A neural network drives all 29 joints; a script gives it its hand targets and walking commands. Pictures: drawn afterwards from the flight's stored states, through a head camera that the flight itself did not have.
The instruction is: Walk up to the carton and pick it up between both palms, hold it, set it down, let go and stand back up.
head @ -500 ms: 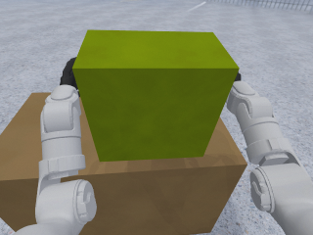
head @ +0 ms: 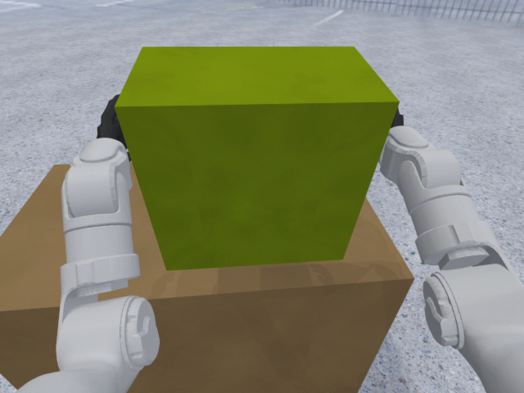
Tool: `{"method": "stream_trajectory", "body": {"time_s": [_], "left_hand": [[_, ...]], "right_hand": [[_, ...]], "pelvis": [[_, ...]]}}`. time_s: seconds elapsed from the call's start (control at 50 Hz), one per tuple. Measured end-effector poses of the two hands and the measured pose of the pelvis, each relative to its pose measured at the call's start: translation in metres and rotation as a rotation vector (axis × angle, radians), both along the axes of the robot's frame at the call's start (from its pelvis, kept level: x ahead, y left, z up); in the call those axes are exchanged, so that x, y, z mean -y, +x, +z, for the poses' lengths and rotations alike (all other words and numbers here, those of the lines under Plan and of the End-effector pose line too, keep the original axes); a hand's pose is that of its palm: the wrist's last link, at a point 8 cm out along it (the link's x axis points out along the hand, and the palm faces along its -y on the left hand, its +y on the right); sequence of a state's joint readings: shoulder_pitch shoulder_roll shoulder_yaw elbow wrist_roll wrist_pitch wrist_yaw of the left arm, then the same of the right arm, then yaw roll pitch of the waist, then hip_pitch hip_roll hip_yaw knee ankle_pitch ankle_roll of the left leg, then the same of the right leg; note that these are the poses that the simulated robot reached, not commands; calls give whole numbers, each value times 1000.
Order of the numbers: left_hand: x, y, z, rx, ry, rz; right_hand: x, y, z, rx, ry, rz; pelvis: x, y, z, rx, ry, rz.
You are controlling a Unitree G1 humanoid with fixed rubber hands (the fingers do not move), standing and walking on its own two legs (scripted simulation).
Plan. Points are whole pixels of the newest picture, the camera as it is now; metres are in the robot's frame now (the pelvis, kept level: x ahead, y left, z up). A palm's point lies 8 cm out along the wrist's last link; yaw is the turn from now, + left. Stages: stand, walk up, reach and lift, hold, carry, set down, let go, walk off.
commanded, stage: hold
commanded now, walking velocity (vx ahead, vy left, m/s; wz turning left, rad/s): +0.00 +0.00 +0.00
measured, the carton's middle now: (254, 165) +0.38 +0.01 +0.22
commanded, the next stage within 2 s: none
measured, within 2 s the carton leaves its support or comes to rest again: neither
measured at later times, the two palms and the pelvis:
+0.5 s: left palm (105, 135) +0.36 +0.20 +0.28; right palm (391, 118) +0.37 -0.18 +0.30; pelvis +0.00 +0.00 +0.00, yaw +0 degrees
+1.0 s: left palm (110, 135) +0.36 +0.20 +0.28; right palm (395, 115) +0.37 -0.18 +0.30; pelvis +0.00 +0.00 +0.00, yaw -1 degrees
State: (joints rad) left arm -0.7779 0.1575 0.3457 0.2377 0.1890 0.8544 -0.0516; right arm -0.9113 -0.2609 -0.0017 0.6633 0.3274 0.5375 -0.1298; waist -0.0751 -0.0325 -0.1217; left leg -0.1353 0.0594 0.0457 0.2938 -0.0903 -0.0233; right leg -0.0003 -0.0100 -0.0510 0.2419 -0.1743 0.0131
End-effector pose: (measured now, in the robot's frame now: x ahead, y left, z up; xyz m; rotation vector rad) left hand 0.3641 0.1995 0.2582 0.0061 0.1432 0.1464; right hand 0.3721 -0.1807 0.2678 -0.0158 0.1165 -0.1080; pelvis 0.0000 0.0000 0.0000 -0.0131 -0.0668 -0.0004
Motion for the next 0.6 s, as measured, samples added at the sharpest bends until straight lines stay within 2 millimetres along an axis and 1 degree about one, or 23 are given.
{"method": "stream_trajectory", "body": {"time_s": [0.6], "left_hand": [[-4, -6, 25, -7, 0, -5]], "right_hand": [[-4, -6, 34, -13, -16, -1]], "pelvis": [[-2, -6, 0, -22, -5, 0]]}}
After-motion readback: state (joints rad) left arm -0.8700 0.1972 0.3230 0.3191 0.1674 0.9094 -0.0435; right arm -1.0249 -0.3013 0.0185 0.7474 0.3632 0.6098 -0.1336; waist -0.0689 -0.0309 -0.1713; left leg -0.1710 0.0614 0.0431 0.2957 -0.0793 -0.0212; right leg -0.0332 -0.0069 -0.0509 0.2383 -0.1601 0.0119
